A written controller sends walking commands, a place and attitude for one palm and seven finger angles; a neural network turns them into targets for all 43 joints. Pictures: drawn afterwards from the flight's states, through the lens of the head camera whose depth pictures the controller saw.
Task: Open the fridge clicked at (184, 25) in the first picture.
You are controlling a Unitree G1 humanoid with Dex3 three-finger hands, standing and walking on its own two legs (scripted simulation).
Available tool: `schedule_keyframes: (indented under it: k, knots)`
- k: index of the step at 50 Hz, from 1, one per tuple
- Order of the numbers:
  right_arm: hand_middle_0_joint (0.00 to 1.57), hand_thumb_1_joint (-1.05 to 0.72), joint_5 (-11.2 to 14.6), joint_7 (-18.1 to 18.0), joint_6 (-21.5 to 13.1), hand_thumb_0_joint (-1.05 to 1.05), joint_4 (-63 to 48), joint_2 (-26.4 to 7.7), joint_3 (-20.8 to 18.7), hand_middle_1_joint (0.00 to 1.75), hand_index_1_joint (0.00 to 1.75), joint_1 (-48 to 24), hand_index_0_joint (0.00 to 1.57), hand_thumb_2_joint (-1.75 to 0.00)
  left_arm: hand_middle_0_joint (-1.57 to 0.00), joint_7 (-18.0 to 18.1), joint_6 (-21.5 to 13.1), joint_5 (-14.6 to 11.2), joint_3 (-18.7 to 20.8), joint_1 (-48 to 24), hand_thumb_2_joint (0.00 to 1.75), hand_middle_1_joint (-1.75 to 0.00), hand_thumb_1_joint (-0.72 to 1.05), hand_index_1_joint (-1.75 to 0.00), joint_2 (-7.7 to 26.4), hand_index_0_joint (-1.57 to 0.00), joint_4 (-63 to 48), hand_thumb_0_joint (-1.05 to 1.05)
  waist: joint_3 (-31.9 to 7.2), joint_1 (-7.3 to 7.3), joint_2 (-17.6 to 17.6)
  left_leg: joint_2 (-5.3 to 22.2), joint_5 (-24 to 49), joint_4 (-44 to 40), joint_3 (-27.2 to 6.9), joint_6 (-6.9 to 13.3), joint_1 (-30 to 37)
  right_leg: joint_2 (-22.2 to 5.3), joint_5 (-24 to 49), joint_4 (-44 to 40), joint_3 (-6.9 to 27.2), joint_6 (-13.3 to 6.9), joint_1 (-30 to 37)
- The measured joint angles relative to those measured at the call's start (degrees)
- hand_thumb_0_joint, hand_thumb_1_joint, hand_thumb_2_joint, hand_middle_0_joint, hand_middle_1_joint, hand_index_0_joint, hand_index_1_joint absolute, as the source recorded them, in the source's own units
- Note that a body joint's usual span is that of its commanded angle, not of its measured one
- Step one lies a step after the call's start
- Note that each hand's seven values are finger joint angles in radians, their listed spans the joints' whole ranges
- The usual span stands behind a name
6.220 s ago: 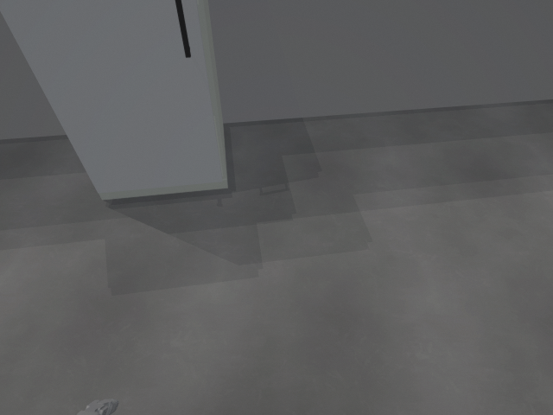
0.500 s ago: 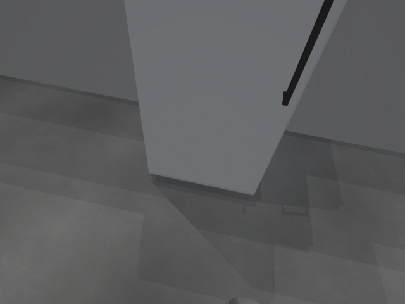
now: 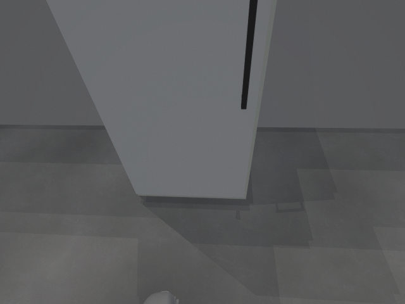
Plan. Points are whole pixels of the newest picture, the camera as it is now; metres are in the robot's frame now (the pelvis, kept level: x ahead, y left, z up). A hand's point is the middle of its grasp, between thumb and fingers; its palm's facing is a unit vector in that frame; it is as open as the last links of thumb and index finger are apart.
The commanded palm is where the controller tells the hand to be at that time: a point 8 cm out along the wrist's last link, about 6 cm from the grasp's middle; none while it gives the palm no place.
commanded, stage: take the last steps up to it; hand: right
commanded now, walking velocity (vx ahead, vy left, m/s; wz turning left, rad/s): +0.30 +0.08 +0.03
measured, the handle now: (249, 36) +0.73 -0.10 +0.19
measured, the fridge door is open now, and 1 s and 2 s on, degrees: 0 0 0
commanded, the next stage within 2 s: come to a stop and stand still in 0.58 s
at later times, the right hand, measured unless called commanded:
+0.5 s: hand (264, 279) +0.22 -0.12 -0.18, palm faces +0.05 +0.98 -0.21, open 7.2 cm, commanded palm none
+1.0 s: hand (260, 249) +0.30 -0.12 -0.19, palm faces +0.04 +0.98 -0.21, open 7.4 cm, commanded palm none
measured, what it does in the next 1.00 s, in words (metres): walks ahead: left foot, then right foot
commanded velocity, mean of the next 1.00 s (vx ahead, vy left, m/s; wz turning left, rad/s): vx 0.07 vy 0.04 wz -0.01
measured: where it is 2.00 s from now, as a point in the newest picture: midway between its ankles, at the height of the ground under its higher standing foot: outside the picture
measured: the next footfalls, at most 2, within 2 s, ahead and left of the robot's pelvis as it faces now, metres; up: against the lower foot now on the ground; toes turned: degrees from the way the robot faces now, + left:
left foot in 0.26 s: +0.21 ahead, +0.17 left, +0.00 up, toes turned +9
right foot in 0.64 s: +0.34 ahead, -0.06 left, +0.00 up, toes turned -9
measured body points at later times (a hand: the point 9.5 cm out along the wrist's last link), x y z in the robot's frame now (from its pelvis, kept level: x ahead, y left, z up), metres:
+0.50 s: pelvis +0.17 +0.06 -0.01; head +0.18 +0.06 +0.44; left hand +0.19 +0.30 -0.16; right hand +0.22 -0.18 -0.16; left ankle +0.17 +0.16 -0.75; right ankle +0.20 -0.07 -0.70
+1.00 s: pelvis +0.26 +0.06 -0.01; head +0.30 +0.05 +0.44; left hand +0.32 +0.30 -0.16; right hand +0.30 -0.18 -0.17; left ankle +0.28 +0.19 -0.71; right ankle +0.30 -0.05 -0.75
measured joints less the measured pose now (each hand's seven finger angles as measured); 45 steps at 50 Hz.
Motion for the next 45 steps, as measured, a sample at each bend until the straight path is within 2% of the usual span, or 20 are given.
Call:
schedule_keyframes:
  k: [6, 10, 12, 13, 15, 17, 19, 21, 25, 29, 32, 33, 35, 37, 38, 42, 45]
  knots:
    - [0.19, -0.91, 0.3, 0.17, 0.07, 0.01, -0.37, 1.51, 0.26, 0.3, 0.29, -4.56, 0.19, -0.9, -0.2, 0.28, -0.31, 0.42, 0.34, 3.62, 0.89, -0.3, 0.91, -0.3, -0.93, -0.2, 2.6, 0.0, 1.15, 1.98, -0.42, 0.53, 0.57, -9.5, 0.96, 0.21, -0.14, 0.02, -2.43, -1.28, -0.52, 0.93, 3.59]
    - [0.19, -0.91, 0.46, 0.38, -0.7, 0.01, -1.57, 2.59, 0.34, 0.3, 0.29, -8.39, 0.19, -0.9, -0.2, 0.26, -0.1, 0.89, 0.69, 5.26, 0.89, -0.3, 0.91, -0.3, -0.71, -0.2, 4.0, 0.0, 2.1, 3.78, -1.59, -0.68, -0.47, -18.16, 2.3, 1.82, 2.75, -1.15, -6.25, 0.96, -0.84, 2.44, 4.98]
    - [0.19, -0.91, 0.46, 0.48, -1.95, 0.01, -2.57, 2.94, 0.37, 0.3, 0.3, -9.87, 0.19, -0.9, -0.2, 0.19, 0.07, 0.8, 0.82, 6.2, 0.89, -0.3, 0.91, -0.3, -0.47, -0.2, 4.73, 0.0, 2.39, 4.08, -2.49, -2.06, 0.75, -23.74, 3.43, 2.97, 6.21, -2.38, -9.74, 5.03, -0.73, 3.48, 4.66]
    - [0.2, -0.91, 0.34, 0.46, -3.03, 0.01, -3.13, 2.89, 0.36, 0.3, 0.3, -10.4, 0.19, -0.9, -0.2, 0.05, 0.16, 0.55, 0.88, 6.75, 0.89, -0.3, 0.91, -0.3, -0.54, -0.2, 5.1, 0.0, 2.37, 3.97, -2.46, -2.29, 2.8, -25.86, 3.67, 4.07, 7.88, -2.82, -12.06, 10.18, -0.63, 3.6, 2.93]
    - [0.2, -0.91, 0.48, -0.08, -4.88, 0.0, -3.8, 3.6, 0.19, 0.3, 0.3, -11.43, 0.19, -0.9, -0.2, -0.18, 0.98, -0.17, 0.96, 5.65, 0.89, -0.3, 0.91, -0.3, -0.11, -0.2, 5.67, 0.01, 3.34, 3.55, -3.51, -3.0, 1.66, -22.3, 4.74, 5.32, 7.82, -3.65, -14.83, 29.05, 1.27, 2.47, -4.45]
    - [0.2, -0.91, 0.67, -0.59, -5.34, 0.0, -4.18, 4.32, 0.36, 0.3, 0.3, -10.96, 0.2, -0.9, -0.2, -0.42, 1.7, -0.31, 1.4, 3.83, 0.89, -0.3, 0.91, -0.3, 0.53, -0.2, 5.37, 0.01, 3.34, 2.95, -3.98, -3.53, -0.57, -22.48, 5.48, 5.72, 9.85, -3.62, -13.05, 44.62, 2.22, 1.48, -12.24]
    - [0.2, -0.91, 0.57, -1.23, -5.19, 0.0, -3.77, 4.97, 0.57, 0.3, 0.3, -9.49, 0.2, -0.9, -0.2, -0.63, 2.03, 0.08, 1.84, 1.5, 0.89, -0.3, 0.91, -0.3, 1.35, -0.2, 4.11, 0.01, 2.59, 2.61, -4.17, -4.04, -0.64, -25.39, 5.89, 5.46, 12.61, -4.4, -9.36, 50.49, 1.61, 1.38, -18.61]
    - [0.2, -0.93, 0.79, -2.4, -5.3, -0.01, -3.26, 4.87, -0.29, 0.3, 0.3, -7.8, 0.2, -0.9, -0.2, -0.74, 2.01, 0.36, 2.18, -0.88, 0.89, -0.3, 0.91, -0.3, 1.93, -0.2, 2.2, 0.01, 1.53, 2.53, -4.19, -4.48, -0.14, -28.61, 6.33, 5.45, 15.19, -5.43, -7.24, 48.73, 0.79, 1.99, -23.06]
    - [0.2, -0.95, 0.29, -2.3, -4.69, -0.02, -1.65, 3.45, 0.11, 0.3, 0.3, -4.77, 0.2, -0.9, -0.19, -1.15, 1.72, 0.49, 2.34, -5.76, 0.9, -0.3, 0.91, -0.3, 2.4, -0.19, -1.58, 0.01, 0.15, 2.08, -3.8, -4.95, -0.37, -32.56, 6.65, 5.36, 19.07, -6.67, -3.64, 36.21, -1.15, 3.23, -26.4]
    - [0.2, -0.94, 0.2, -1.78, -4.34, -0.01, 0.1, 3.12, 0.54, 0.3, 0.3, -1.83, 0.2, -0.9, -0.19, -1.64, 0.99, 0.47, 2.18, -9.86, 0.9, -0.3, 0.92, -0.3, 2.6, -0.19, -3.39, 0.0, 0.11, 0.56, -3.25, -5.23, -2.59, -32.79, 6.4, 4.45, 22.04, -6.19, -0.9, 25.13, -2.09, 3.47, -24.58]
    - [0.2, -0.93, 0.42, -1.6, -3.73, 0.0, 1.35, 3.23, 0.64, 0.3, 0.3, 0.73, 0.2, -0.9, -0.19, -1.86, 0.08, 0.49, 1.66, -11.22, 0.9, -0.3, 0.92, -0.3, 2.59, -0.19, -3.97, 0.0, -0.02, -0.32, -2.79, -5.03, -6.21, -29.87, 6.29, 3.24, 23.52, -5.2, 3.25, 16.84, -3.1, 3.18, -19.89]
    - [0.2, -0.92, 0.55, -1.56, -3.37, 0.0, 1.74, 3.04, 0.59, 0.3, 0.3, 1.38, 0.2, -0.9, -0.19, -1.76, -0.39, 0.62, 1.52, -11.62, 0.9, -0.3, 0.92, -0.3, 2.19, -0.19, -3.88, 0.0, 0.12, -0.52, -1.71, -4.09, -8.03, -27.05, 5.71, 3.08, 23.02, -4.44, 4.07, 16.83, -3.7, 1.81, -19.19]
    - [0.2, -0.92, 0.61, -1.64, -2.37, 0.0, 2.4, 3.02, 0.63, 0.3, 0.3, 1.95, 0.2, -0.9, -0.19, -1.53, -0.9, 0.88, 1.0, -11.85, 0.9, -0.3, 0.92, -0.3, 1.51, -0.19, -4.11, 0.0, 0.4, -1.0, -0.46, -3.39, -13.97, -15.76, 3.57, 3.31, 19.15, -3.75, 1.71, 18.28, -4.91, -0.09, -18.36]
    - [0.2, -0.92, 0.53, -1.73, -1.64, 0.0, 2.83, 3.26, 0.76, 0.3, 0.3, 1.69, 0.2, -0.9, -0.19, -0.87, -0.81, 0.83, 0.46, -11.37, 0.9, -0.3, 0.91, -0.3, 0.92, -0.19, -4.11, 0.0, 0.59, -0.93, -0.37, -3.39, -15.2, -5.41, 2.02, 3.18, 14.47, -3.39, 0.68, 16.73, -5.42, -0.72, -16.67]
    - [0.2, -0.92, 0.58, -1.81, -1.48, 0.0, 2.86, 3.35, 0.8, 0.3, 0.3, 1.26, 0.19, -0.9, -0.2, -0.42, -0.67, 0.66, 0.26, -11.08, 0.89, -0.3, 0.91, -0.3, 0.56, -0.19, -3.84, 0.0, 0.79, -0.89, -0.24, -3.07, -14.2, -3.31, 1.48, 2.79, 12.78, -3.07, 1.35, 15.02, -5.54, -0.17, -15.59]
    - [0.2, -0.91, 0.84, -2.42, -0.82, 0.0, 1.66, 4.02, 1.15, 0.3, 0.3, -0.71, 0.19, -0.9, -0.2, 1.21, 0.11, -0.13, 0.59, -11.24, 0.89, -0.3, 0.95, -0.3, 1.08, -0.2, -2.54, -0.02, 1.82, -0.83, -0.19, -1.65, -10.01, -7.74, -0.38, 1.01, 9.72, -2.01, 3.57, 9.2, -5.98, -0.6, -12.24]
    - [0.2, -0.91, 0.59, -2.65, 0.36, 0.0, 0.02, 3.98, 0.93, 0.3, 0.3, -2.36, 0.19, -0.9, -0.2, 1.3, 1.51, -0.22, 0.97, -11.54, 0.89, -0.3, 0.95, -0.3, 1.41, -0.2, -1.96, -0.02, 2.7, -0.49, -0.51, -1.45, -9.46, -9.55, -0.82, 0.62, 8.33, -2.34, 3.82, 8.28, -5.86, -0.16, -11.52]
